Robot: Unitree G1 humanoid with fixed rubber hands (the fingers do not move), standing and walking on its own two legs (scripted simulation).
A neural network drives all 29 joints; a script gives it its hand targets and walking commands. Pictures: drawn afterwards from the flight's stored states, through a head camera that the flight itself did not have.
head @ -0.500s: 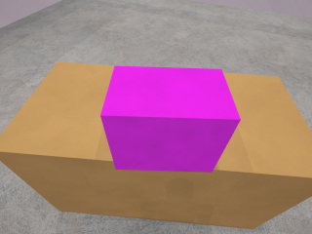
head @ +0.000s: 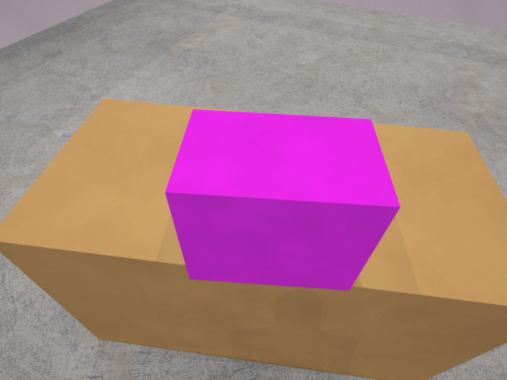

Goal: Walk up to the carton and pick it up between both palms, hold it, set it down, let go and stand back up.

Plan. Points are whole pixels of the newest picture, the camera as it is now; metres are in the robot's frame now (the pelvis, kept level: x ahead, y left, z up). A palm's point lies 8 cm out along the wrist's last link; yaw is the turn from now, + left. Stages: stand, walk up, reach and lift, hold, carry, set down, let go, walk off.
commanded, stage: walk up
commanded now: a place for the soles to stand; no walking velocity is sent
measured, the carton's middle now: (274, 204) +0.41 -0.02 +0.04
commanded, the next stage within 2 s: reach and lift in 0.64 s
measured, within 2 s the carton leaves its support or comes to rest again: neither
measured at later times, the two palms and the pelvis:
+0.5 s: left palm out of the picture -0.01 +0.23 -0.15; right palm out of the picture +0.03 -0.25 -0.14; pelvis +0.00 -0.01 +0.00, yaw +1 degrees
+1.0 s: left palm (135, 369) +0.16 +0.20 -0.09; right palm out of the picture +0.13 -0.27 -0.10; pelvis -0.04 -0.02 -0.01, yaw -4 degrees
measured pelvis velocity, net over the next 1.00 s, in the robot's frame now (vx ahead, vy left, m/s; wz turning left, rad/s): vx -0.04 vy -0.02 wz -0.07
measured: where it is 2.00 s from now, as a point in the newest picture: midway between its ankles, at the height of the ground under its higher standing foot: outside the picture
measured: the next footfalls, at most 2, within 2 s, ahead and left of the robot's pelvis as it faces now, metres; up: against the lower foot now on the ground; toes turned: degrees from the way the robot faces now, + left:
none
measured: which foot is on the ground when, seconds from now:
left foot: down 0.00-1.00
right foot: down 0.00-1.00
